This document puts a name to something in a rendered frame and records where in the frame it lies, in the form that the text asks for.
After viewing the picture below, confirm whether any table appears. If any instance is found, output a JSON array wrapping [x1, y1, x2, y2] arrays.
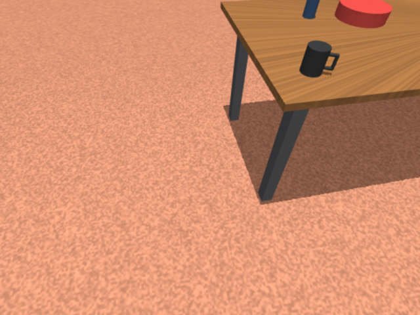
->
[[220, 0, 420, 201]]

